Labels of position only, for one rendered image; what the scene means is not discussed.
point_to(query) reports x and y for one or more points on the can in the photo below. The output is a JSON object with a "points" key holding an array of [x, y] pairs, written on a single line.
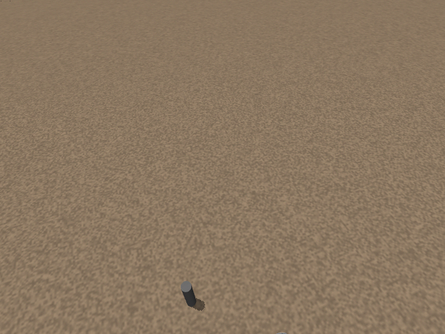
{"points": [[188, 293]]}

